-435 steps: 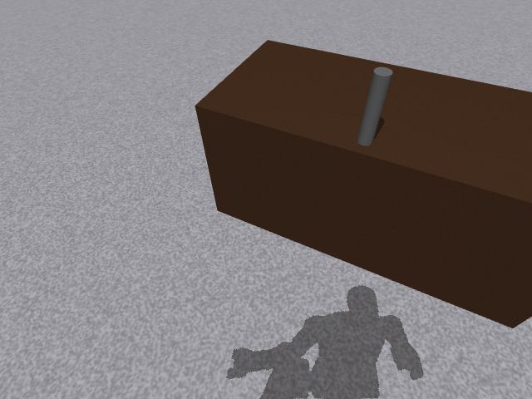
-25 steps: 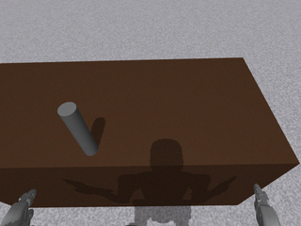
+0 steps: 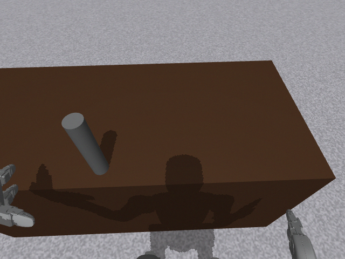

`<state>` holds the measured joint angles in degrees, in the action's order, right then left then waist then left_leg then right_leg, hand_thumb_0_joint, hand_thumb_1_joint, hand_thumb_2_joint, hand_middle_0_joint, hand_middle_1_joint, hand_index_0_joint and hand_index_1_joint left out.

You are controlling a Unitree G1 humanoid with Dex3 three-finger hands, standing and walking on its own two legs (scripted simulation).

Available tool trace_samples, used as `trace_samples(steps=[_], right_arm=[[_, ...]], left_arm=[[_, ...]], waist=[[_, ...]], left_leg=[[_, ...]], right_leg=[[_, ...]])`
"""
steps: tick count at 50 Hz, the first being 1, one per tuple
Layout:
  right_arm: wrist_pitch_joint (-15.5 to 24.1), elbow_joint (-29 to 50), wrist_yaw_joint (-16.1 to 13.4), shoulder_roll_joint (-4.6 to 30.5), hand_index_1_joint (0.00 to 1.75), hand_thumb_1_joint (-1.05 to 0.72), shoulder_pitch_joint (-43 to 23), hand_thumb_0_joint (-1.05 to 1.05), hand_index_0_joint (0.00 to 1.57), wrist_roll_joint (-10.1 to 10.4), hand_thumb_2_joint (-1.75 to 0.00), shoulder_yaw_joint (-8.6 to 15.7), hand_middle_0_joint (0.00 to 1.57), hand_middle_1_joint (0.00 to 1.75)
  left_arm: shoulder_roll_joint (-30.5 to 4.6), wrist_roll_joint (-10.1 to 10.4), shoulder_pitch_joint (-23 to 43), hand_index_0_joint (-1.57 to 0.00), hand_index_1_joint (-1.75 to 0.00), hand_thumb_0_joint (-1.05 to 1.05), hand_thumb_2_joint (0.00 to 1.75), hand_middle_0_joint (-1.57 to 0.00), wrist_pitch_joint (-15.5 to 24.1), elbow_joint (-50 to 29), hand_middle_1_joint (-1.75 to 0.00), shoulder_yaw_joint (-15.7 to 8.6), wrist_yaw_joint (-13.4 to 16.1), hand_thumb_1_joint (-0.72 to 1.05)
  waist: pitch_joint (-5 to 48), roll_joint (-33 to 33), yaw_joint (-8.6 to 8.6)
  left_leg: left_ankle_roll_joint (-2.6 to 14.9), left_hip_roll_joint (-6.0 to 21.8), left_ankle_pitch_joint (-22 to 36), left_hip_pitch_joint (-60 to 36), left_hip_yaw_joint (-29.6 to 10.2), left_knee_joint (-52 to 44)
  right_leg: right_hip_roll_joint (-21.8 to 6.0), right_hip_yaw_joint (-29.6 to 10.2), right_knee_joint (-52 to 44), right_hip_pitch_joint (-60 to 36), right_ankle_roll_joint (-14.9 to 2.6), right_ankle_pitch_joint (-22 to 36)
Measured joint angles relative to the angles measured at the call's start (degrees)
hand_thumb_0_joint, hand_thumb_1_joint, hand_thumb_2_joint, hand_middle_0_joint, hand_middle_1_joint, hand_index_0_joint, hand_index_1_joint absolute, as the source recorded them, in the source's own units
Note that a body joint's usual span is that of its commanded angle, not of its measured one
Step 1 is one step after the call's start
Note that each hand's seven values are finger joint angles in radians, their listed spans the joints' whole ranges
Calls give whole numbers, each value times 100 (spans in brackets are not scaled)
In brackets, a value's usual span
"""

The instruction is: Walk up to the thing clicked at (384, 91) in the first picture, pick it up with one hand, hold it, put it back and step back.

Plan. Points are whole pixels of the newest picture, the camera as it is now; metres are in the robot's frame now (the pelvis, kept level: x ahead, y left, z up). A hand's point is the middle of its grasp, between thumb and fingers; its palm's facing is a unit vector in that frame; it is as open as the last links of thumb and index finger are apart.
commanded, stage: go down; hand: left
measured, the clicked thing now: (89, 148) +0.40 +0.24 -0.01
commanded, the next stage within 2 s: approach in 0.86 s
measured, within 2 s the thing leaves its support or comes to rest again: neither
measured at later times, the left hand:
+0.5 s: hand (6, 177) +0.30 +0.38 +0.04, palm faces +0.22 -0.96 -0.17, open 17.6 cm
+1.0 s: hand out of the picture +0.32 +0.40 +0.06, palm faces +0.25 -0.96 -0.13, open 17.6 cm
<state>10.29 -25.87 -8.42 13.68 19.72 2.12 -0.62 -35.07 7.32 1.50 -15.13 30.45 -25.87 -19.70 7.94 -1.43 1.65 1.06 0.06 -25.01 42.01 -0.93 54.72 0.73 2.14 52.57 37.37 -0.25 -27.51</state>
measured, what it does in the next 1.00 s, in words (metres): stands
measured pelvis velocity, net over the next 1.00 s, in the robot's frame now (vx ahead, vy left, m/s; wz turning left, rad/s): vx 0.00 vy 0.00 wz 0.00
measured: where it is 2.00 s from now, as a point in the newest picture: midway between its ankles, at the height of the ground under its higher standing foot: outside the picture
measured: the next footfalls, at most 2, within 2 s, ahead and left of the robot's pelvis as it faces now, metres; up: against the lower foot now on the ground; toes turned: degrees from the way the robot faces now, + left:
none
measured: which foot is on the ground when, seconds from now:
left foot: down 0.00-1.00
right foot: down 0.00-1.00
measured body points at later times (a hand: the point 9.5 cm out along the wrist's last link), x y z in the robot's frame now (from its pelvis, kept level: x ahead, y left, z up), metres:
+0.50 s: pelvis -0.01 +0.00 +0.01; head +0.05 +0.02 +0.45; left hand +0.28 +0.43 +0.05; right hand +0.14 -0.25 -0.05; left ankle +0.02 +0.10 -0.69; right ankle -0.02 -0.12 -0.69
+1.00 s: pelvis +0.00 +0.00 +0.01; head +0.07 +0.03 +0.45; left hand +0.30 +0.45 +0.07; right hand +0.15 -0.26 -0.05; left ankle +0.02 +0.10 -0.69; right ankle -0.02 -0.12 -0.69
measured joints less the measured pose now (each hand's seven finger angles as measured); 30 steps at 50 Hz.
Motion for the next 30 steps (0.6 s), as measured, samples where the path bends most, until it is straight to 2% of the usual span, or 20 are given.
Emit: trace_samples(steps=[7,15,30], right_arm=[[65,-17,54,25,5,50,-9,-1,6,-28,-6,31,6,6],[131,-98,101,41,5,49,-65,-1,6,-65,-6,2,6,6],[156,-24,143,117,5,50,-67,-1,6,-85,-6,-77,6,6]], left_arm=[[-116,-49,401,-7,-6,-1,3,-7,507,637,-5,-199,-306,-59],[-332,-112,902,-6,-6,-1,4,-7,1084,1284,-6,-358,-508,-60],[-765,-62,1621,-7,-6,-1,4,-7,1727,2436,-6,-630,-816,-60]], waist=[[-35,61,-24],[-45,156,-5],[-113,180,85]], left_leg=[[13,3,16,2,7,-28],[13,10,65,-40,-21,-92],[23,21,184,22,-5,-218]], right_leg=[[3,-8,-54,-7,16,33],[14,19,-155,-71,13,96],[23,2,-281,-1,17,224]])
